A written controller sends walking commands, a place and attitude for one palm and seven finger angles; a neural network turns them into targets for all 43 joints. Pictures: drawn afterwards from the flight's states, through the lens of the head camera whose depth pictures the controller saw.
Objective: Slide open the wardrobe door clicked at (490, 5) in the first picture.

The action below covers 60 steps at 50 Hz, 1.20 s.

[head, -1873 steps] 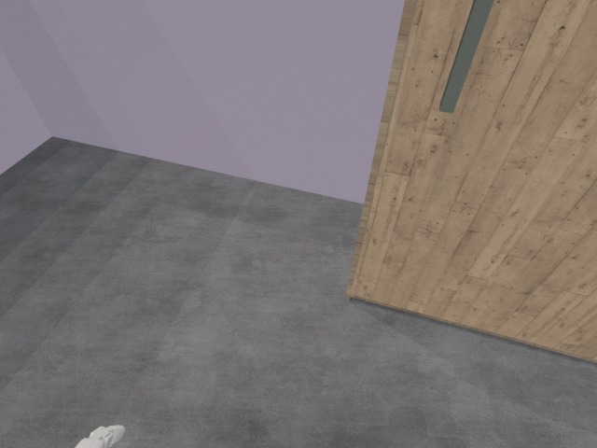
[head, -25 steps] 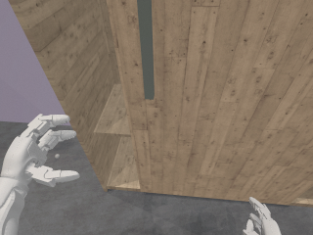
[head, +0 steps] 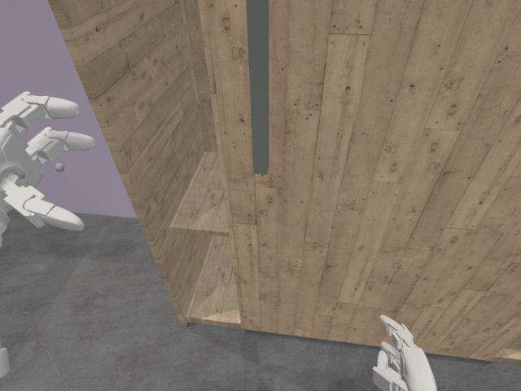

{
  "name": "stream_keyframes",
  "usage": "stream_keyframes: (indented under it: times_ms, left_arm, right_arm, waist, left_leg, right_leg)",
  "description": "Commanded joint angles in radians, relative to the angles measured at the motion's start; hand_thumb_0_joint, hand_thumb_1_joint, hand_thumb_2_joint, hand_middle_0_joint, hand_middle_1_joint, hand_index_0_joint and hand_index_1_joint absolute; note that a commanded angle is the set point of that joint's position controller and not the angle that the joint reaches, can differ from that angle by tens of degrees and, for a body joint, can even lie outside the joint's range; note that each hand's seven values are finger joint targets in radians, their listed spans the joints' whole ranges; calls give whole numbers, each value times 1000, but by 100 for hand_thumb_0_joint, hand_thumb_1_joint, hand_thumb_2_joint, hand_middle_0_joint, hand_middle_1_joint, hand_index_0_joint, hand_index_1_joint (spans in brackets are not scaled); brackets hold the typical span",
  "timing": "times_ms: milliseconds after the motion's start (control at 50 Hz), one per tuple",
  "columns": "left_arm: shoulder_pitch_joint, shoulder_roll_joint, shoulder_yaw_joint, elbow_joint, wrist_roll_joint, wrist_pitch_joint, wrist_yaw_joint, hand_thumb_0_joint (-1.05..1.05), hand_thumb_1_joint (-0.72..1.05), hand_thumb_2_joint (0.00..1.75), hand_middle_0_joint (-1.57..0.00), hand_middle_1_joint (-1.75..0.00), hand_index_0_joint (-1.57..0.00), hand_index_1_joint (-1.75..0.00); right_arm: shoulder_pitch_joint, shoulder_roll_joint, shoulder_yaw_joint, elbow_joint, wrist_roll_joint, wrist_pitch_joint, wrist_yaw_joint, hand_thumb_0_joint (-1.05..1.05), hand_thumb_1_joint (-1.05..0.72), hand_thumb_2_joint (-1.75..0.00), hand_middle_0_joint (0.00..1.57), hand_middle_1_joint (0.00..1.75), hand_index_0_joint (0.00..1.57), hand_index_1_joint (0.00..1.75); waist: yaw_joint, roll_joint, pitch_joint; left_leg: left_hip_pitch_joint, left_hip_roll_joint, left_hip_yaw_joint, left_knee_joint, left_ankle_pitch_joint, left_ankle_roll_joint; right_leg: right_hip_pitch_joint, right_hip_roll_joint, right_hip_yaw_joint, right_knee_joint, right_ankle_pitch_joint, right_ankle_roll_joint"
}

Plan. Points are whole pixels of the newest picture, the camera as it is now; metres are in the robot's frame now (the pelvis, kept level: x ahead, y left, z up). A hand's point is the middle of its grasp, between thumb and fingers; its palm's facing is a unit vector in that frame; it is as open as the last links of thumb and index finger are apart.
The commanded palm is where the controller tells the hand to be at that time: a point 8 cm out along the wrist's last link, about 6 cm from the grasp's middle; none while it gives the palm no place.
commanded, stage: raise the hand with hooked fingers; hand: left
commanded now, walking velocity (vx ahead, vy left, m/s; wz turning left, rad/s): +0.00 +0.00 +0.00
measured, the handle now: (261, 91) +0.51 +0.07 +0.25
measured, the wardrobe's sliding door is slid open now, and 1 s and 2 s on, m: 0.23 0.23 0.23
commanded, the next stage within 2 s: move the hooked fingers beside the handle in 0.50 s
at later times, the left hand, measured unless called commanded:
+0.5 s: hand (59, 158) +0.28 +0.28 +0.26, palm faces +0.12 -0.99 -0.10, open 14.0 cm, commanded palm +0.24 +0.31 +0.26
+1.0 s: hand (128, 155) +0.32 +0.22 +0.25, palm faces -0.05 -0.99 -0.09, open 14.0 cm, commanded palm +0.29 +0.27 +0.25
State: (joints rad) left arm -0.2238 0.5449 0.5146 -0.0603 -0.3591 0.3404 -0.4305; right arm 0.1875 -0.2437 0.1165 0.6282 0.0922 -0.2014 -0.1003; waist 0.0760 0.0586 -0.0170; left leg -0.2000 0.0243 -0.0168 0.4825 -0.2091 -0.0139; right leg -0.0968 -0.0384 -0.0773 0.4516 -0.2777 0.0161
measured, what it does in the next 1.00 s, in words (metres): stands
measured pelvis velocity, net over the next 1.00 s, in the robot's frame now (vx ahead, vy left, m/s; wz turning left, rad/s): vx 0.01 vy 0.00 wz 0.00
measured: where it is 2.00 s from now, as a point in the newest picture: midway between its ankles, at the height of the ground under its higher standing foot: outside the picture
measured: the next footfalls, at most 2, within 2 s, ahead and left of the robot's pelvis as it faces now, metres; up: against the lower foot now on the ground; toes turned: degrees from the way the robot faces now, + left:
none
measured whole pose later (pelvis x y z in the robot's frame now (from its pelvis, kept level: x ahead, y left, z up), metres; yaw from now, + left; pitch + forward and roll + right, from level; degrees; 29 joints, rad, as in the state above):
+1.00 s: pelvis +0.01 +0.00 +0.00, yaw +0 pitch -3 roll +0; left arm -0.35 0.45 0.38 0.00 -0.32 0.40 -0.39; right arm 0.17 -0.26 0.09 0.63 0.10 -0.17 -0.09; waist 0.06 0.07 -0.02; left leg -0.21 0.02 -0.01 0.46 -0.20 -0.02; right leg -0.12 -0.04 -0.07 0.46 -0.28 0.01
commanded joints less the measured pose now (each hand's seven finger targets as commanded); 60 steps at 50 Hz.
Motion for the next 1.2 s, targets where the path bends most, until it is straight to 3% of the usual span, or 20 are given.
stream_keyframes:
  times_ms: [0, 60, 120, 240, 320, 380, 420, 480, 580, 620, 660, 680, 740, 800, 900, 960, 1020, 1100, 1120, 1180]
  left_arm:
    - [-381, 292, 87, 6, -9, 8, -10, 0, -50, 30, -30, -120, -30, -120]
    - [-295, 224, 7, 96, 3, 63, -41, 0, -50, 30, -30, -120, -30, -120]
    - [-293, 238, 5, 33, -5, 77, -67, 0, -50, 30, -30, -120, -30, -120]
    - [-394, 406, 212, -315, -35, -99, -1, 0, -50, 30, -30, -120, -30, -120]
    - [-314, 356, 215, -187, -32, -88, 34, 0, -50, 30, -30, -120, -30, -120]
    - [-339, 271, 90, -23, -8, 17, 19, 0, -50, 30, -30, -120, -30, -120]
    - [-330, 220, 20, 28, 6, 49, 4, 0, -50, 30, -30, -120, -30, -120]
    - [-378, 234, -16, -15, 14, 72, -26, 0, -50, 30, -30, -120, -30, -120]
    - [-382, 359, 152, -256, -27, -56, -33, 0, -50, 30, -30, -120, -30, -120]
    - [-349, 363, 183, -237, -40, -88, -16, 0, -50, 30, -30, -120, -30, -120]
    - [-370, 311, 152, -106, -42, -72, 1, 0, -50, 30, -30, -120, -30, -120]
    - [-383, 285, 123, -55, -35, -52, 6, 0, -50, 30, -30, -120, -30, -120]
    - [-405, 231, 29, 25, 2, 32, 21, 0, -50, 30, -30, -120, -30, -120]
    - [-488, 162, -84, -49, 36, 65, 26, 0, -50, 30, -30, -120, -30, -120]
    - [-589, 199, -34, -197, 21, -26, 46, 0, -50, 30, -30, -120, -30, -120]
    - [-555, 225, 33, -140, 13, -50, 84, 0, -50, 30, -30, -120, -30, -120]
    - [-497, 211, 38, -66, 36, -2, 133, 0, -50, 30, -30, -120, -30, -120]
    - [-478, 130, -52, -35, 65, 85, 153, 0, -50, 30, -30, -120, -30, -120]
    - [-457, 132, -48, -23, 65, 90, 151, 0, -50, 30, -30, -120, -30, -120]
    - [-540, 125, -73, -87, 63, 76, 135, 0, -50, 30, -30, -120, -30, -120]
  right_arm:
    - [-165, -134, -55, -157, 10, -54, -6, 0, -90, -90, 20, 30, 20, 30]
    - [-155, -150, -65, -165, 22, -39, 6, 0, -90, -90, 20, 30, 20, 30]
    - [-175, -153, -69, -193, 28, -30, 17, 0, -90, -90, 20, 30, 20, 30]
    - [-196, -124, -68, -220, -1, -59, 12, 0, -90, -90, 20, 30, 20, 30]
    - [-171, -124, -76, -179, 1, -58, 11, 0, -90, -90, 20, 30, 20, 30]
    - [-160, -140, -72, -159, 15, -43, 7, 0, -90, -90, 20, 30, 20, 30]
    - [-155, -145, -77, -164, 22, -38, 5, 0, -90, -90, 20, 30, 20, 30]
    - [-169, -152, -74, -184, 28, -33, 3, 0, -90, -90, 20, 30, 20, 30]
    - [-192, -125, -70, -219, 7, -45, 4, 0, -90, -90, 20, 30, 20, 30]
    - [-188, -117, -67, -206, 3, -48, 8, 0, -90, -90, 20, 30, 20, 30]
    - [-170, -122, -68, -174, 5, -46, 7, 0, -90, -90, 20, 30, 20, 30]
    - [-167, -130, -69, -162, 9, -44, 8, 0, -90, -90, 20, 30, 20, 30]
    - [-170, -138, -69, -159, 19, -33, 8, 0, -90, -90, 20, 30, 20, 30]
    - [-178, -131, -69, -182, 21, -33, 6, 0, -90, -90, 20, 30, 20, 30]
    - [-184, -119, -69, -187, 6, -36, -3, 0, -90, -90, 20, 30, 20, 30]
    - [-184, -113, -67, -172, -1, -34, 0, 0, -90, -90, 20, 30, 20, 30]
    - [-189, -111, -70, -162, 0, -19, 12, 0, -90, -90, 20, 30, 20, 30]
    - [-187, -118, -73, -169, 7, 12, 20, 0, -90, -90, 20, 30, 20, 30]
    - [-192, -119, -78, -172, 9, 16, 21, 0, -90, -90, 20, 30, 20, 30]
    - [-189, -121, -79, -181, 8, 24, 17, 0, -90, -90, 20, 30, 20, 30]
  waist:
    - [-11, 50, -101]
    - [-14, -27, -69]
    - [-9, -41, -116]
    - [15, 54, -295]
    - [18, 108, -189]
    - [-12, 91, -63]
    - [-24, 6, -39]
    - [-29, -3, -107]
    - [4, 15, -302]
    - [11, 0, -276]
    - [-6, -8, -174]
    - [-12, 28, -130]
    - [-18, 55, -70]
    - [-33, 65, -124]
    - [-32, 15, -276]
    - [-9, -18, -284]
    - [14, 14, -233]
    - [-7, 2, -194]
    - [-4, -40, -193]
    - [-26, -48, -235]
  left_leg:
    - [110, -39, -27, -94, 46, 29]
    - [80, -37, -19, -82, 56, 33]
    - [98, -38, -16, -70, 74, 36]
    - [184, -49, -4, -55, 159, 41]
    - [148, -43, 10, -61, 153, 34]
    - [99, -37, 3, -82, 85, 31]
    - [89, -33, 1, -76, 71, 35]
    - [116, -40, -6, -69, 54, 41]
    - [201, -52, -3, -48, 180, 44]
    - [184, -49, 3, -48, 177, 42]
    - [150, -43, -1, -60, 130, 39]
    - [133, -42, -2, -68, 107, 35]
    - [98, -39, -2, -76, 79, 32]
    - [131, -41, -14, -74, 76, 35]
    - [214, -45, -17, -56, 142, 40]
    - [186, -44, -11, -59, 164, 38]
    - [142, -41, -1, -68, 175, 30]
    - [120, -36, 9, -70, 187, 32]
    - [119, -36, 15, -60, 202, 37]
    - [152, -38, 15, -51, 209, 44]
  right_leg:
    - [-125, 48, -4, -100, 98, -32]
    - [-146, 44, 2, -100, 109, -25]
    - [-125, 40, 15, -97, 127, -26]
    - [-29, 46, 21, -81, 195, -36]
    - [-59, 47, 12, -91, 208, -37]
    - [-138, 42, 8, -104, 146, -26]
    - [-156, 44, 16, -119, 120, -18]
    - [-153, 42, 21, -108, 105, -14]
    - [-29, 48, 18, -71, 256, -28]
    - [-30, 52, 16, -81, 253, -26]
    - [-91, 54, 7, -92, 209, -23]
    - [-117, 53, 4, -96, 180, -23]
    - [-152, 41, 10, -103, 138, -22]
    - [-154, 39, 9, -89, 129, -24]
    - [-91, 50, 8, -72, 199, -29]
    - [-54, 47, 8, -66, 232, -29]
    - [-57, 44, 2, -65, 234, -32]
    - [-75, 39, 2, -59, 262, -27]
    - [-67, 42, 5, -65, 283, -25]
    - [-68, 43, 9, -58, 306, -23]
